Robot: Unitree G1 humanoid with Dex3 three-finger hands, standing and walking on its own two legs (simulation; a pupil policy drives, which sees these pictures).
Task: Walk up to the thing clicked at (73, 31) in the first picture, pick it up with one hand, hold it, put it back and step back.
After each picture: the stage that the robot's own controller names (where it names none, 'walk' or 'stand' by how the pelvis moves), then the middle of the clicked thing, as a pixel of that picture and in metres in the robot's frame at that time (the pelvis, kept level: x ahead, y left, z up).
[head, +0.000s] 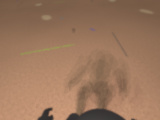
stand; (73, 30) +2.21 +0.53 -0.72
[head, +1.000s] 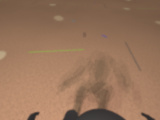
walk; (84, 34) +2.11 +0.17 -0.70
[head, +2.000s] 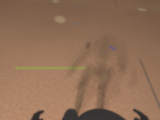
walk; (87, 45) +1.49 +0.04 -0.71
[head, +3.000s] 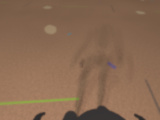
walk; (81, 65) +0.95 +0.13 -0.71
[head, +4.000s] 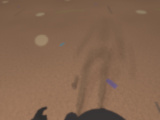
walk; (74, 86) +0.54 +0.22 -0.70
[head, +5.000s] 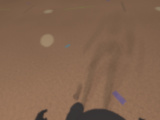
walk; (76, 97) +0.34 +0.22 -0.70
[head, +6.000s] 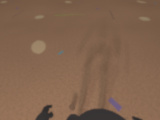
stand; (72, 107) +0.27 +0.20 -0.72
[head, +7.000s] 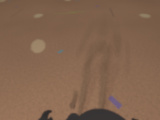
stand; (72, 105) +0.27 +0.21 -0.72
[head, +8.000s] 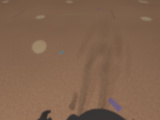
stand; (71, 107) +0.26 +0.21 -0.73
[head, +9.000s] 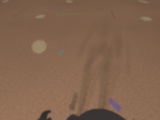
stand; (71, 107) +0.26 +0.21 -0.73
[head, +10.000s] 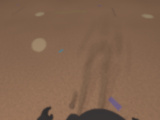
go down; (71, 106) +0.26 +0.20 -0.72
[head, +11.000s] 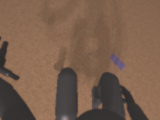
go down; (58, 67) +0.35 +0.25 -0.30
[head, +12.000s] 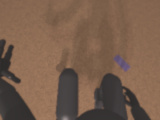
close in; (61, 68) +0.34 +0.25 -0.29
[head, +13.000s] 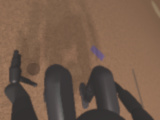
close in; (33, 69) +0.31 +0.28 -0.21
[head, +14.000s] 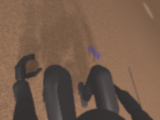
close; (32, 68) +0.32 +0.28 -0.20
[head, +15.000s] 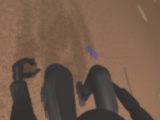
lift; (30, 68) +0.32 +0.28 -0.21
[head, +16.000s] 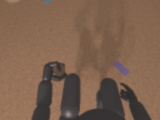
lift; (59, 72) +0.30 +0.22 -0.05
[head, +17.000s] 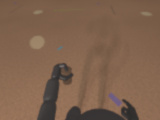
hold; (66, 75) +0.32 +0.17 +0.03
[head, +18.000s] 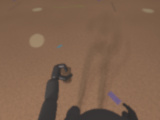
hold; (66, 75) +0.32 +0.17 +0.00
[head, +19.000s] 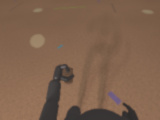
hold; (68, 76) +0.32 +0.16 +0.00
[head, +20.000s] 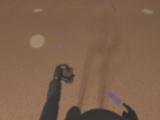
hold; (68, 76) +0.32 +0.16 +0.01
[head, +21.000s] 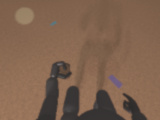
crouch; (65, 72) +0.34 +0.18 -0.06
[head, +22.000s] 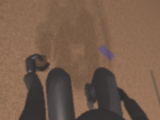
lower; (42, 64) +0.36 +0.27 -0.18
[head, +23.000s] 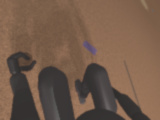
lower; (26, 63) +0.37 +0.28 -0.21
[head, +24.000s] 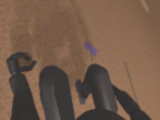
lower; (26, 63) +0.36 +0.29 -0.21
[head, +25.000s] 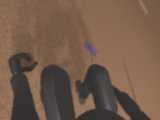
lower; (27, 63) +0.35 +0.29 -0.21
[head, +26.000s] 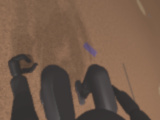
rest; (27, 64) +0.34 +0.29 -0.21
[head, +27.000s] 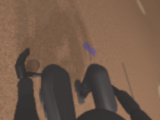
open; (32, 68) +0.33 +0.26 -0.22
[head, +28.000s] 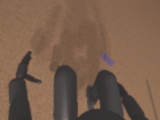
stand; (53, 68) +0.33 +0.24 -0.25
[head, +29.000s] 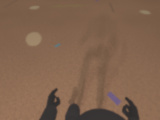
stand; (71, 102) +0.28 +0.17 -0.64
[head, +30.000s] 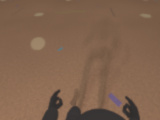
stand; (73, 103) +0.30 +0.18 -0.66
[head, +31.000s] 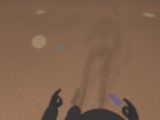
stand; (73, 102) +0.30 +0.18 -0.67
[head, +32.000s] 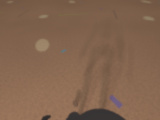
stand; (75, 103) +0.31 +0.17 -0.72
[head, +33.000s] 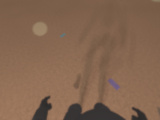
walk; (76, 86) +0.40 +0.16 -0.70
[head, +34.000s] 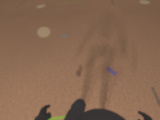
walk; (78, 74) +0.67 +0.21 -0.70
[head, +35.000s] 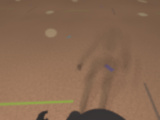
stand; (79, 67) +0.93 +0.20 -0.71
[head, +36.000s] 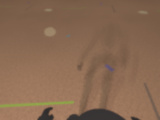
stand; (79, 68) +0.90 +0.18 -0.73
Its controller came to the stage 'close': yes
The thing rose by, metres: 0.71
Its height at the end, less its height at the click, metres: +0.00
